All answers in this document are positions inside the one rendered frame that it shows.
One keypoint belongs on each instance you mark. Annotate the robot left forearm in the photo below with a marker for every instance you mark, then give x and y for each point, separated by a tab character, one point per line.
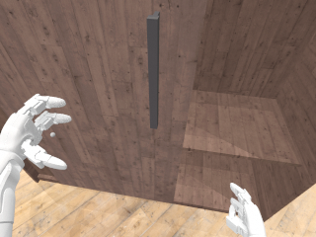
11	166

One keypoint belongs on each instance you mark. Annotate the handle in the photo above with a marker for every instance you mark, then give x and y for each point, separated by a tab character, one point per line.
153	32

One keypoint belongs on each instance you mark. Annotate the robot left hand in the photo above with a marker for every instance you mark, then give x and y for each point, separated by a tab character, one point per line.
19	127

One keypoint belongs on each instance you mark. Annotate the robot right hand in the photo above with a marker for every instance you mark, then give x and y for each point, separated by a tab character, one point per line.
250	221

